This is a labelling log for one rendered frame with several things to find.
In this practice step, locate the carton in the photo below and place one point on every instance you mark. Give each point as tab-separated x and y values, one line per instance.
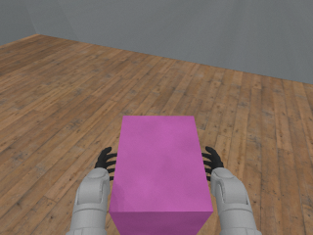
159	184

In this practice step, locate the left robot forearm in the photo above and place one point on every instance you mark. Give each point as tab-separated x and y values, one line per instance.
91	204

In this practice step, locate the robot right hand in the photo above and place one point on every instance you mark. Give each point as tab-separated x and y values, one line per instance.
215	161

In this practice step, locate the right robot forearm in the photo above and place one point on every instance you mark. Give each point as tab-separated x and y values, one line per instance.
233	204

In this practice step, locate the robot left hand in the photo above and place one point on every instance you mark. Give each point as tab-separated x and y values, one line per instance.
102	161

